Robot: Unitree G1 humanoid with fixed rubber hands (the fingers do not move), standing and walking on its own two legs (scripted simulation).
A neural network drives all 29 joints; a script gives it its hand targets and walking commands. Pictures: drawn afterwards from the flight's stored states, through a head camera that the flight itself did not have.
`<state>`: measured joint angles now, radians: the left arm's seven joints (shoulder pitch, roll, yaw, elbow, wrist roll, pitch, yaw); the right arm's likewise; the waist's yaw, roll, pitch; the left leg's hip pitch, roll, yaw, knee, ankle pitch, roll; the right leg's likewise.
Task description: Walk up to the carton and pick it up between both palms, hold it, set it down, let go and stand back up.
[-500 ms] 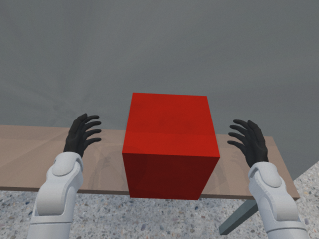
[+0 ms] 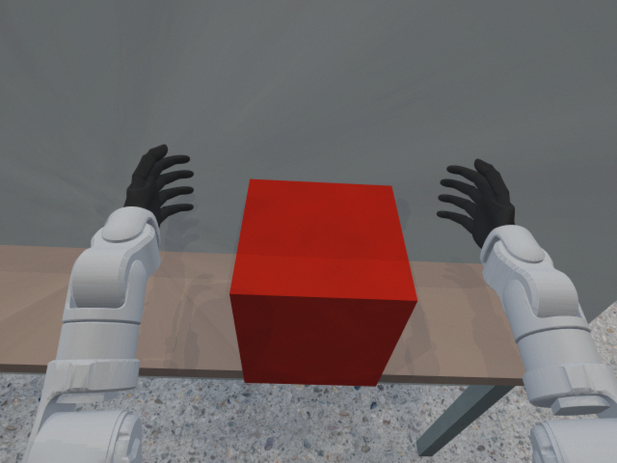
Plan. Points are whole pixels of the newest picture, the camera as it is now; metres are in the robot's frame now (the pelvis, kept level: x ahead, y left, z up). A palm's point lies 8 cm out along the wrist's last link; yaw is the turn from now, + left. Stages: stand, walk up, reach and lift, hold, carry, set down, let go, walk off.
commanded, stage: reach and lift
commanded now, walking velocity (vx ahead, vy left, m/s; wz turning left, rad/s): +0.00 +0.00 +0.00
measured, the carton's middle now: (315, 287) +0.39 -0.01 +0.00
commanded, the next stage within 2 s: none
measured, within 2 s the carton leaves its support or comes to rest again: neither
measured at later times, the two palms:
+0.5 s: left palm (157, 224) +0.39 +0.20 +0.12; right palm (460, 230) +0.40 -0.20 +0.12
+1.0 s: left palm (186, 266) +0.38 +0.18 +0.05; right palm (430, 265) +0.40 -0.17 +0.05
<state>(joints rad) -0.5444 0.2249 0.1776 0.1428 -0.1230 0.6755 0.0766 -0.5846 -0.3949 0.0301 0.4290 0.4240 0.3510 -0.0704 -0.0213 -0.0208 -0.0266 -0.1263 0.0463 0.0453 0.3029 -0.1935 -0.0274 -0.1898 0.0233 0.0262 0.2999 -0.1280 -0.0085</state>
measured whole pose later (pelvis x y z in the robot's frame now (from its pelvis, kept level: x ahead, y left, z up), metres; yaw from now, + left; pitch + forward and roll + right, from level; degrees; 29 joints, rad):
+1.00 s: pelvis +0.00 +0.00 -0.01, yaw +2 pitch +8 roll -1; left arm -0.68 0.08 0.09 1.04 -0.04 -0.17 0.14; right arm -0.72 -0.24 0.05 1.19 0.28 -0.25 -0.04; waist 0.03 0.01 -0.11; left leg -0.37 0.05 0.00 0.48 -0.25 -0.04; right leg -0.38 0.03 -0.01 0.40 -0.16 -0.01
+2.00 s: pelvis +0.00 +0.00 +0.00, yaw +3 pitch +5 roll -1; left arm -0.57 -0.09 0.38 0.89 0.32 -0.26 0.07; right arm -0.61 0.02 -0.40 0.99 -0.25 -0.28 -0.07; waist -0.02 -0.01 -0.03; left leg -0.21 0.04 -0.01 0.33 -0.19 -0.03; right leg -0.24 0.02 -0.03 0.28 -0.12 -0.01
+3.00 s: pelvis +0.01 +0.00 +0.00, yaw +4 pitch +5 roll -1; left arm -0.53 -0.11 0.33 0.77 0.32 -0.16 0.07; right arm -0.58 0.02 -0.37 0.96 -0.22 -0.29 -0.08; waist -0.03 -0.02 -0.03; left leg -0.21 0.04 -0.03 0.31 -0.18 -0.03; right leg -0.21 0.02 -0.05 0.23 -0.11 -0.01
